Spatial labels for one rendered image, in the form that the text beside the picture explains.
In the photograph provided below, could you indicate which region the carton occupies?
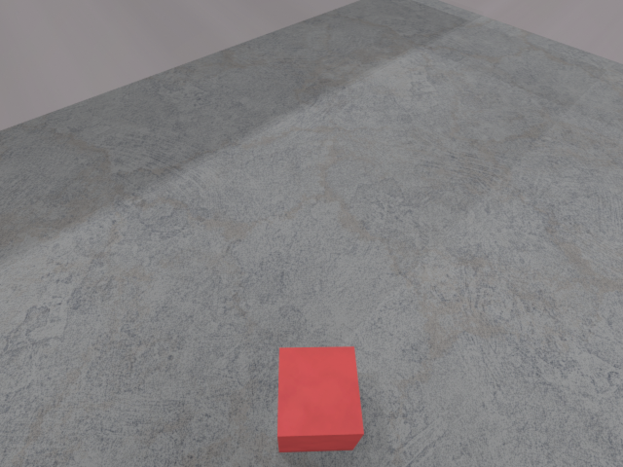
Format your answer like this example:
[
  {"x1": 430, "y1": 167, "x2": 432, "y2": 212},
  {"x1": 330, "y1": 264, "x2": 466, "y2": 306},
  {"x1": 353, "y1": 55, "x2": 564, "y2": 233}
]
[{"x1": 277, "y1": 346, "x2": 364, "y2": 452}]

